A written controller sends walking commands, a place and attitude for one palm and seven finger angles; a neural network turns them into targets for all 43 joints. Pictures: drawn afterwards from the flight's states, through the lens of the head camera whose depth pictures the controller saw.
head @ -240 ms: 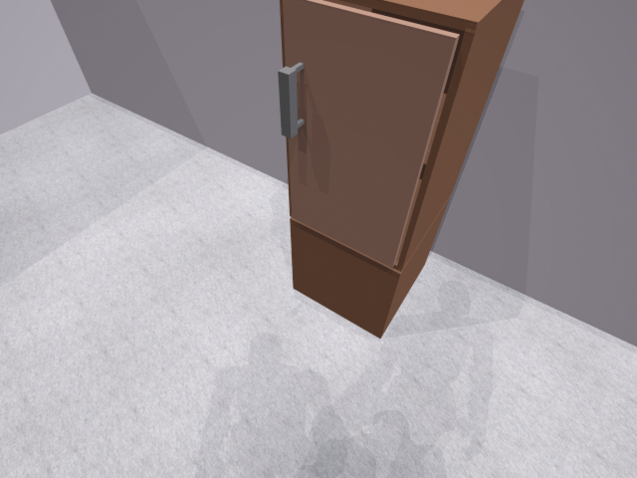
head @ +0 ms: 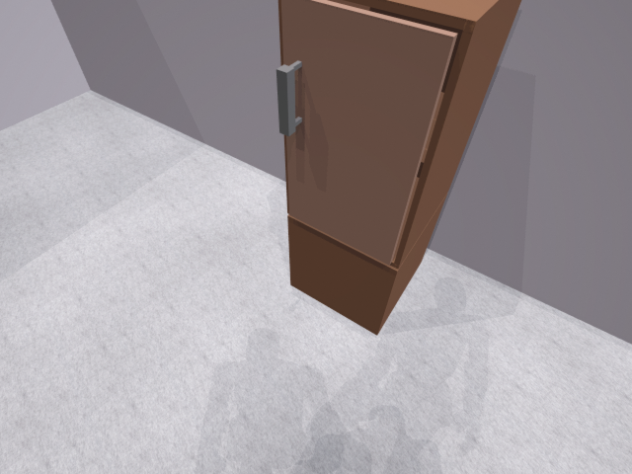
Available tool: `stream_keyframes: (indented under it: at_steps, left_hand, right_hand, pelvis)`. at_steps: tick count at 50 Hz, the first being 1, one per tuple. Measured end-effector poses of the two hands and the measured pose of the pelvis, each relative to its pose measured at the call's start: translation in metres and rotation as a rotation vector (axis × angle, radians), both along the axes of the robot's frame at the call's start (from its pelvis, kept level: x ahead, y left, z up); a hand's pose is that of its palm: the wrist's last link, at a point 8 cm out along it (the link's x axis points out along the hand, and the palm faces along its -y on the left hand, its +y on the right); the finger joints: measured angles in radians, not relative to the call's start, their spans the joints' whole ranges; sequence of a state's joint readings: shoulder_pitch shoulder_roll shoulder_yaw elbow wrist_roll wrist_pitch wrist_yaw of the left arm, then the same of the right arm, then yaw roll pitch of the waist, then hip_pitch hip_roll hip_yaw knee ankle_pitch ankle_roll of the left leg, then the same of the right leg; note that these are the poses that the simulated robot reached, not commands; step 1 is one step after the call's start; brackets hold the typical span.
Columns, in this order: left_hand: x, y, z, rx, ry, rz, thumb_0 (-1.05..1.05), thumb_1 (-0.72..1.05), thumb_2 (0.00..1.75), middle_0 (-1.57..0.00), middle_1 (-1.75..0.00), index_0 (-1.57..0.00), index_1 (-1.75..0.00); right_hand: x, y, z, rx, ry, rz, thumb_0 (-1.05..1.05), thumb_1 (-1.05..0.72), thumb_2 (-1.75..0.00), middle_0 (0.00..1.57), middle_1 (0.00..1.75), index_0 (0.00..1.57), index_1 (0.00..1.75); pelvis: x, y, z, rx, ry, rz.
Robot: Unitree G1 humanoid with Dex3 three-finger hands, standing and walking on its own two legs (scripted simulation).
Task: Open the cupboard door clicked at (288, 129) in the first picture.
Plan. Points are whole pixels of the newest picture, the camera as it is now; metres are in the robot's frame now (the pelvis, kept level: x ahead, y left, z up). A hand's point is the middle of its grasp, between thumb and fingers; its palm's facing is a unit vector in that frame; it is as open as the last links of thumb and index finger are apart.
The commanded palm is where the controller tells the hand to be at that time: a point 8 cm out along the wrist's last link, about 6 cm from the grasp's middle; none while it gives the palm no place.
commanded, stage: stand and wait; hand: left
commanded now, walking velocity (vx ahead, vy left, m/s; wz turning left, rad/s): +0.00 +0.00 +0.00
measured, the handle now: (292, 98) +0.82 +0.10 +0.05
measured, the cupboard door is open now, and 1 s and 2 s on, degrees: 0 0 0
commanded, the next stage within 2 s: look at it before walking up in 0.04 s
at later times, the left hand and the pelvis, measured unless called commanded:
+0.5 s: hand out of the picture -0.02 +0.17 -0.18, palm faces +0.04 -0.98 -0.18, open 7.4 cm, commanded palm none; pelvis +0.00 +0.00 +0.00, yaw +0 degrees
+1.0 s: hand out of the picture -0.01 +0.19 -0.19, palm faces +0.15 -0.97 -0.21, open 7.4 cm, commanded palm none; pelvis -0.01 +0.01 -0.01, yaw +6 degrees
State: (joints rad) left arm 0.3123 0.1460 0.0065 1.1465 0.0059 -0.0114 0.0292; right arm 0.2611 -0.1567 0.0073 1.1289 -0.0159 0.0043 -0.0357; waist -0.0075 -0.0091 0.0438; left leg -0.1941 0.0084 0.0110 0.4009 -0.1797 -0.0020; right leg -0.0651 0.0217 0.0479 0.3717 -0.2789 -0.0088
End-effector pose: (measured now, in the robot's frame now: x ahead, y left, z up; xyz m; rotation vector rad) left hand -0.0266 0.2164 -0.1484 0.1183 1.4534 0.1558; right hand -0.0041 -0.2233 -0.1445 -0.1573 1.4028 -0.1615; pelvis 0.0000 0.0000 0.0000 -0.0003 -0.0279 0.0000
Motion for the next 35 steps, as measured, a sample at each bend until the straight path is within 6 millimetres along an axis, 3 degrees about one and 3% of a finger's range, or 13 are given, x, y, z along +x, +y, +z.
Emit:
stream_keyframes:
  at_steps: [35]
  left_hand:
    - [0.0058,0.0016,0.0007,0.006,-0.002,0.001,0.0,0.91,0.9,-0.19,-0.3,-0.2,-0.3]
  right_hand:
    - [0.0037,0.0008,-0.0004,0.001,0.003,-0.002,0.0,-0.91,-0.9,0.2,0.3,0.2,0.3]
  pelvis:
    - [0.005,0.0002,0.0,0.003,0.001,0.0]
